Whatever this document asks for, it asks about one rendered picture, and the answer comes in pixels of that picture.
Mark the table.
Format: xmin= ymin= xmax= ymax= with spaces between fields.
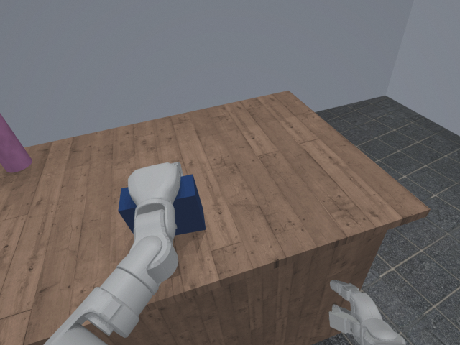
xmin=0 ymin=91 xmax=430 ymax=345

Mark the sponge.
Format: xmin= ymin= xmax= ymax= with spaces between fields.
xmin=118 ymin=175 xmax=206 ymax=235

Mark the robot right hand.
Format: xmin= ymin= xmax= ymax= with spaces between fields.
xmin=329 ymin=280 xmax=382 ymax=345

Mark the robot left hand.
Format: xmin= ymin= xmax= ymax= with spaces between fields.
xmin=128 ymin=162 xmax=183 ymax=229

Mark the robot left upper arm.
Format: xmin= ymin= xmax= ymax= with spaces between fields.
xmin=55 ymin=323 xmax=108 ymax=345

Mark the robot left forearm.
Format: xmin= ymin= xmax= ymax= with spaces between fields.
xmin=43 ymin=198 xmax=178 ymax=345

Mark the robot right forearm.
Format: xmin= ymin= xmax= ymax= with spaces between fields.
xmin=360 ymin=318 xmax=406 ymax=345

